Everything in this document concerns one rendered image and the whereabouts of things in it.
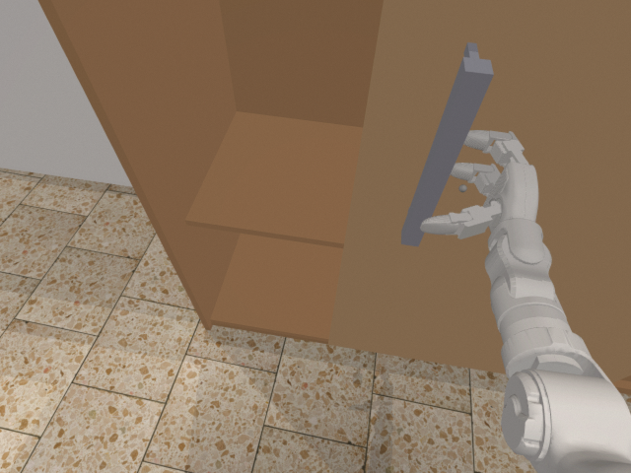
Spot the right robot upper arm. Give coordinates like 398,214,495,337
501,369,631,473

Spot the right robot hand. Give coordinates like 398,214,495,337
420,130,538,239

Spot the handle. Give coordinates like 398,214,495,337
401,42,494,246

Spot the right robot forearm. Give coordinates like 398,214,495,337
485,219,631,423

